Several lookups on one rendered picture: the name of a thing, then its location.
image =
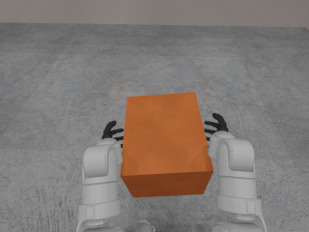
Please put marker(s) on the robot right hand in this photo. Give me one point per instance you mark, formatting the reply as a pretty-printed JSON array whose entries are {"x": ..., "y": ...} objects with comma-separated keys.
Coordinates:
[{"x": 221, "y": 125}]

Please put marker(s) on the right robot upper arm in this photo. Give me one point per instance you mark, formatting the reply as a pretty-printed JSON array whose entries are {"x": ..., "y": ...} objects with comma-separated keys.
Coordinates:
[{"x": 230, "y": 226}]

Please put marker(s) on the robot left thigh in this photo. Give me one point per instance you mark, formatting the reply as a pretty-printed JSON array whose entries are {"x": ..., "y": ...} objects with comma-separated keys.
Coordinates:
[{"x": 140, "y": 227}]

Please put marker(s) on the robot left shin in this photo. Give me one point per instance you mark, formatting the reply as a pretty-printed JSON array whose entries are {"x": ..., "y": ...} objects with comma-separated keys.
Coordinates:
[{"x": 143, "y": 221}]

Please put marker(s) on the robot left forearm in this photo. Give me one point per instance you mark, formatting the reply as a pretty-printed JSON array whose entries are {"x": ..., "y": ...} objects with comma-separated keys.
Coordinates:
[{"x": 100, "y": 202}]

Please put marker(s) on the robot right forearm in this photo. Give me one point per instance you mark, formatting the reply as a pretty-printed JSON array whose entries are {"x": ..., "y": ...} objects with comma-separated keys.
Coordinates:
[{"x": 237, "y": 192}]

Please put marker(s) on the robot left hand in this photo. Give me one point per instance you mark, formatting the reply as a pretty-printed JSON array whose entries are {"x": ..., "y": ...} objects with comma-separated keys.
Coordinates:
[{"x": 107, "y": 133}]

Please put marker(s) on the carton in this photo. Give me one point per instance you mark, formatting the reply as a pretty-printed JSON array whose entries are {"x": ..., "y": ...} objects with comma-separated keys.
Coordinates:
[{"x": 165, "y": 149}]

